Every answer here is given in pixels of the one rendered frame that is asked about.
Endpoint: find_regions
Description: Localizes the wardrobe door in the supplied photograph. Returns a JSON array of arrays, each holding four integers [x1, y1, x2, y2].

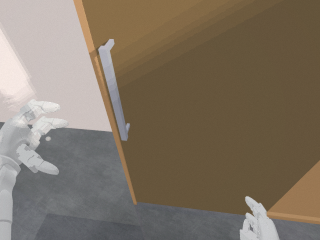
[[83, 0, 320, 216], [268, 160, 320, 218]]

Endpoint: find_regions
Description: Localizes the left robot hand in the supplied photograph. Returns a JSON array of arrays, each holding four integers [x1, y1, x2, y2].
[[0, 99, 69, 175]]

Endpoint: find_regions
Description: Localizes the handle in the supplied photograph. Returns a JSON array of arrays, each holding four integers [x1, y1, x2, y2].
[[98, 39, 130, 141]]

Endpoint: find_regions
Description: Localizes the robot left forearm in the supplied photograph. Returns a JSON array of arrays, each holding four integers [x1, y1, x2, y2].
[[0, 155, 21, 240]]

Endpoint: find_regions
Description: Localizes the right robot hand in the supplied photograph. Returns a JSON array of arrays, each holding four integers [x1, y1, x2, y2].
[[240, 196, 280, 240]]

